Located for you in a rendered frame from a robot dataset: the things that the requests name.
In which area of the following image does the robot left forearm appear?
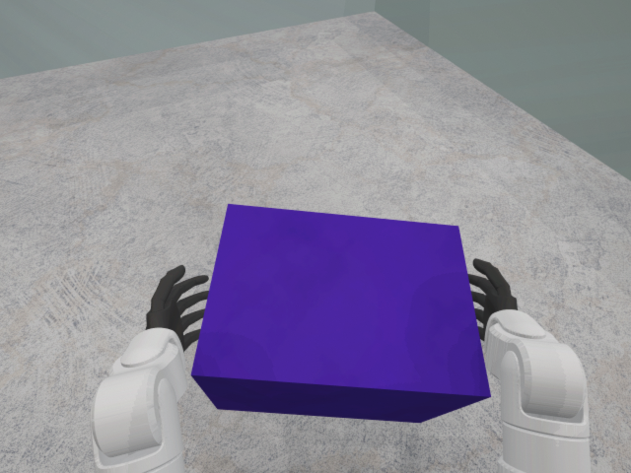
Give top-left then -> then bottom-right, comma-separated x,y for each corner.
90,328 -> 187,473

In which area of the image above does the left robot hand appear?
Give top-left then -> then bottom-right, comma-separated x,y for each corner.
145,265 -> 209,352

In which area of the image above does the carton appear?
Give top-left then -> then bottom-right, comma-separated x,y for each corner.
191,204 -> 491,423

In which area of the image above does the robot right forearm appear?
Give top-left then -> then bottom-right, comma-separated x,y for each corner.
484,309 -> 591,473

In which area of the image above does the right robot hand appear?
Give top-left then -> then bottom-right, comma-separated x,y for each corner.
468,258 -> 518,341

